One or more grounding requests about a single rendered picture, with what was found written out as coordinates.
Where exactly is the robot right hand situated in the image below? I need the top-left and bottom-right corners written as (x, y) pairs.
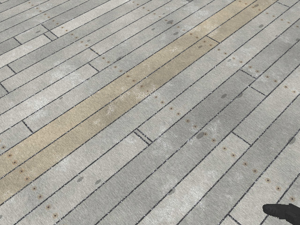
top-left (262, 203), bottom-right (300, 225)

